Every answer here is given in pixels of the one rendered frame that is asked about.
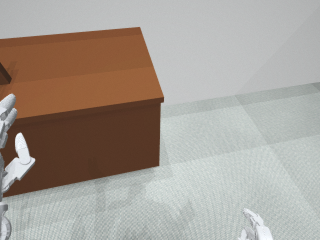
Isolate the left robot forearm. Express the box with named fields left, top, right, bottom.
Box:
left=0, top=202, right=12, bottom=240

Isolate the left robot hand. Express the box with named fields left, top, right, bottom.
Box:
left=0, top=94, right=35, bottom=202

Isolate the counter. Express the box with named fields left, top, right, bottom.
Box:
left=0, top=27, right=164, bottom=198

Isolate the right robot hand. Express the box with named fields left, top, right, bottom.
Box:
left=237, top=208, right=274, bottom=240

